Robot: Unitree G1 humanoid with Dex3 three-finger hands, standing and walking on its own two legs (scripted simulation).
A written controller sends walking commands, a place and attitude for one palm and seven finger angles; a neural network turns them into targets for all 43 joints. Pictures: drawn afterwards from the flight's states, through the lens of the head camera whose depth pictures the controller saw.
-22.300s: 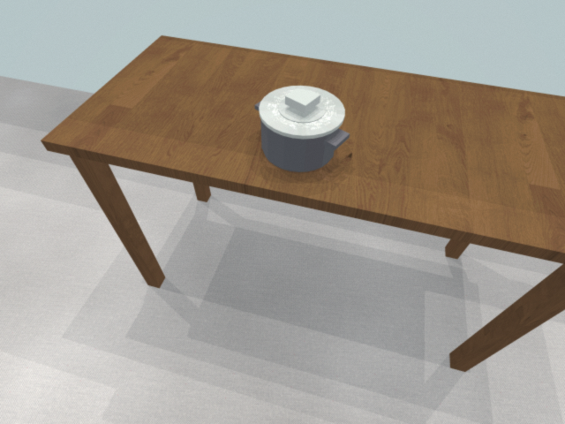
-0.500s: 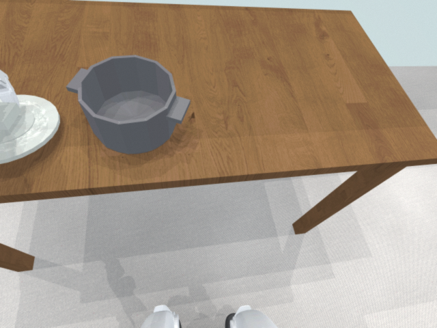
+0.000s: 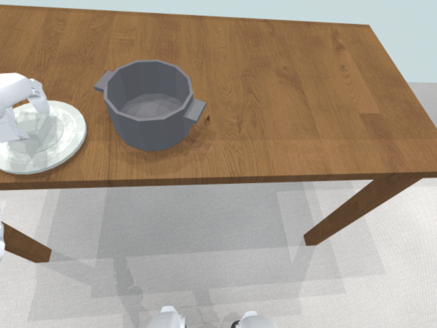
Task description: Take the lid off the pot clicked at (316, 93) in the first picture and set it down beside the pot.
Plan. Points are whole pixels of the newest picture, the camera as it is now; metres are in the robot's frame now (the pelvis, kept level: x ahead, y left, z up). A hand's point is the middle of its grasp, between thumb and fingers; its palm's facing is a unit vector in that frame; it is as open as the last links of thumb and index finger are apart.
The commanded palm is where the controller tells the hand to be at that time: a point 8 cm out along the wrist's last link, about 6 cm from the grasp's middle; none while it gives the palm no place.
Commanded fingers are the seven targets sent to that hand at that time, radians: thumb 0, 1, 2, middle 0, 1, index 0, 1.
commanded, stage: open the fingers wide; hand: left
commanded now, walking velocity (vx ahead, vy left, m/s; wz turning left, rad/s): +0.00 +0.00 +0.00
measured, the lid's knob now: (31, 125) +0.48 +0.33 +0.04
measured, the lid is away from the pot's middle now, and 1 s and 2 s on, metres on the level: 0.23 0.22 0.22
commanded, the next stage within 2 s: raise the empty hand in 0.62 s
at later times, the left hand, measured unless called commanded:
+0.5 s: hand (10, 114) +0.47 +0.34 +0.08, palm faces -0.45 -0.12 -0.89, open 10.8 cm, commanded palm +0.50 +0.34 +0.13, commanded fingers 0.00 0.01 0.61 -0.34 -0.89 -0.34 -0.89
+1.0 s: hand (3, 101) +0.48 +0.35 +0.10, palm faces -0.41 -0.11 -0.91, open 11.0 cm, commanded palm +0.51 +0.34 +0.16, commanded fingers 0.00 0.00 0.61 -0.34 -0.88 -0.34 -0.88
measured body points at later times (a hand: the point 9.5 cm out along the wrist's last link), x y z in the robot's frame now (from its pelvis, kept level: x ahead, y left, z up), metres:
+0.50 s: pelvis +0.01 +0.00 +0.00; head +0.11 +0.03 +0.44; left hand +0.49 +0.35 +0.13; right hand +0.00 -0.27 -0.11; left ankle +0.03 +0.08 -0.70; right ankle +0.01 -0.16 -0.70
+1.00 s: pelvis +0.01 +0.01 +0.00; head +0.11 +0.04 +0.44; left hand +0.50 +0.35 +0.15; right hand +0.02 -0.26 -0.11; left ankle +0.03 +0.08 -0.70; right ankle +0.01 -0.15 -0.70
